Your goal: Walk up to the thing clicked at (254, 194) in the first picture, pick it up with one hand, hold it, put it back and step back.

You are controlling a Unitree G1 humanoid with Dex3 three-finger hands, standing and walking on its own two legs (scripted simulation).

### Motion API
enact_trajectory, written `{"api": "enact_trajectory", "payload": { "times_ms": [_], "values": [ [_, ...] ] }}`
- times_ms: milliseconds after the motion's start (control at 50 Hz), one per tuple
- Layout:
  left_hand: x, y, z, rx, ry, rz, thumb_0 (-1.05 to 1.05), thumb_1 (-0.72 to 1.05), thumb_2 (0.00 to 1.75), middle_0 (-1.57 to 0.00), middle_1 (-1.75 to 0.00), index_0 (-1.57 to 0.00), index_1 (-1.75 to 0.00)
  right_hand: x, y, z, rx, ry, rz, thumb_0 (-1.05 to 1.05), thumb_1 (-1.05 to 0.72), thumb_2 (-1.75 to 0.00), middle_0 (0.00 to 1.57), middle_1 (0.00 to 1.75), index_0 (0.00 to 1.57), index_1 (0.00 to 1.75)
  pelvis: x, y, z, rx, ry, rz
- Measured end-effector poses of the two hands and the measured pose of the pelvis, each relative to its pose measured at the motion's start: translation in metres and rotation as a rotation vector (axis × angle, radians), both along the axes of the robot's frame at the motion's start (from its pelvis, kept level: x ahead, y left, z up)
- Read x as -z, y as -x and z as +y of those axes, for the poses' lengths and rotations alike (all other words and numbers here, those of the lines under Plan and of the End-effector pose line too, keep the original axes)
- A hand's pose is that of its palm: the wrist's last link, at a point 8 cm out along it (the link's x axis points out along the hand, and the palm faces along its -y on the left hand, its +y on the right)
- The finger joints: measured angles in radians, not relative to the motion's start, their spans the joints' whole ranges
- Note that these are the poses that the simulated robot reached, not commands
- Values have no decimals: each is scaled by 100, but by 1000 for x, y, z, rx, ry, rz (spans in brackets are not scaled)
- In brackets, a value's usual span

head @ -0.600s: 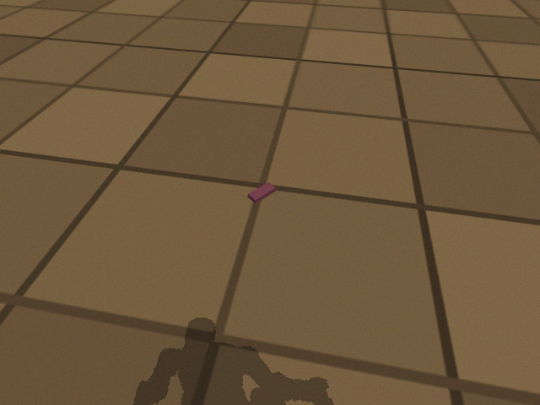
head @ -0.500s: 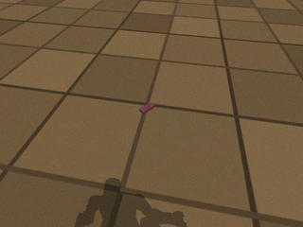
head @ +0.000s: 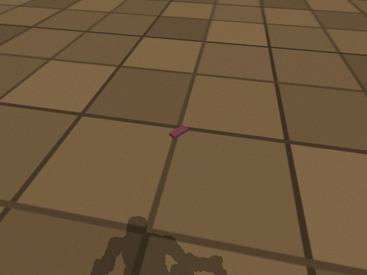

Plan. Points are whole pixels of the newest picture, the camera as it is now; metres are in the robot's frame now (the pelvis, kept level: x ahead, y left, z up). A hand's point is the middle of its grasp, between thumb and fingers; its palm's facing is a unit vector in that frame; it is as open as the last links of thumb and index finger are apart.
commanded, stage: stand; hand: left
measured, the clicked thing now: (178, 131) +1.32 +0.02 -0.77
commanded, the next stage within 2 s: walk up in 0.52 s
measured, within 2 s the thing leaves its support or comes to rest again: neither
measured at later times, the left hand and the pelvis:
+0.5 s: hand out of the picture +0.08 +0.25 -0.16, palm faces -0.02 -0.94 -0.34, open 7.4 cm; pelvis +0.01 +0.00 +0.00, yaw +0 degrees
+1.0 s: hand out of the picture +0.07 +0.22 -0.17, palm faces +0.27 -0.90 -0.35, open 7.4 cm; pelvis +0.13 -0.06 -0.02, yaw +15 degrees
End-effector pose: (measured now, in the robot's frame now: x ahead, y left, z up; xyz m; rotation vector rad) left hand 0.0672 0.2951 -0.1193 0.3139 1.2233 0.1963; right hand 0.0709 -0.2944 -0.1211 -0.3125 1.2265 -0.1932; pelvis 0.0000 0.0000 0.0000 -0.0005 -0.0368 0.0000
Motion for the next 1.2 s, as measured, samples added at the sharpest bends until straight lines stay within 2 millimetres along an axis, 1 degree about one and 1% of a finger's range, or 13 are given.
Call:
{"api": "enact_trajectory", "payload": {
  "times_ms": [240, 540, 620, 680, 720, 780, 840, 900, 940, 1020, 1060, 1100, 1200],
  "values": [
    [1, 1, 0, -3, 2, 11, 1, 91, 90, -21, -30, -20, -30, 0, 3, -1, 4, 4, 18, 1, -90, -90, 21, 30, 20, 30, 0, -2, 0, 0, 1, 3],
    [0, -7, 2, -3, 10, -2, 1, 91, 90, -21, -30, -20, -30, -1, -2, -1, 5, 2, 2, 1, -90, -90, 21, 30, 20, 30, 0, -6, 1, -5, 3, 8],
    [0, -17, 15, -44, 22, -79, 1, 90, 90, -21, -30, -20, -30, -3, -2, -15, -41, 27, 4, 1, -90, -90, 21, 30, 21, 30, 9, -11, -5, -55, -2, 32],
    [-2, -24, 22, -78, 1, -122, 1, 90, 90, -21, -30, -20, -30, -5, -8, -37, -75, 67, 29, 1, -90, -90, 21, 31, 21, 30, 15, -19, -17, -83, -19, 46],
    [-5, -27, 21, -88, -17, -128, 1, 91, 90, -21, -30, -20, -30, -6, -17, -54, -90, 89, 38, 1, -90, -90, 21, 31, 21, 30, 17, -27, -27, -90, -22, 51],
    [-8, -28, 11, -106, -46, -130, 1, 91, 90, -20, -30, -20, -30, -5, -41, -79, -118, 116, 39, 1, -90, -90, 21, 31, 21, 30, 21, -44, -44, -116, 6, 41],
    [-11, -19, -1, -162, -54, -135, 1, 91, 90, -20, -30, -20, -30, -9, -81, -89, -167, 137, 45, 1, -90, -90, 21, 30, 20, 30, 18, -68, -55, -172, 7, 42],
    [-11, -5, -16, -234, -43, -96, 1, 91, 90, -20, -30, -20, -30, -18, -136, -86, -255, 127, 5, 1, -90, -90, 21, 30, 20, 30, 12, -90, -59, -211, 0, 35],
    [-6, 4, -24, -270, -31, -53, 1, 91, 90, -21, -30, -20, -30, -21, -177, -79, -314, 118, -40, 1, -90, -90, 21, 30, 20, 30, 13, -104, -62, -232, 1, 28],
    [18, 12, -38, -325, 2, 21, 1, 90, 90, -21, -30, -20, -30, -20, -256, -60, -407, 119, -154, 1, -90, -90, 20, 30, 20, 30, 28, -135, -63, -277, 1, 5],
    [34, 7, -44, -340, 12, 44, 1, 90, 90, -21, -30, -20, -30, -16, -286, -53, -430, 130, -216, 1, -90, -90, 21, 30, 20, 30, 40, -151, -63, -284, -19, -11],
    [42, -6, -53, -341, 31, 58, 1, 91, 90, -20, -30, -20, -30, -16, -306, -51, -421, 121, -262, 1, -90, -90, 21, 30, 20, 30, 44, -166, -66, -290, -39, -16],
    [34, -57, -72, -323, 61, -4, 1, 91, 90, -21, -30, -20, -30, -26, -335, -62, -411, 104, -276, 0, -90, -90, 21, 30, 21, 30, 34, -207, -83, -302, -55, -23]
  ]
}}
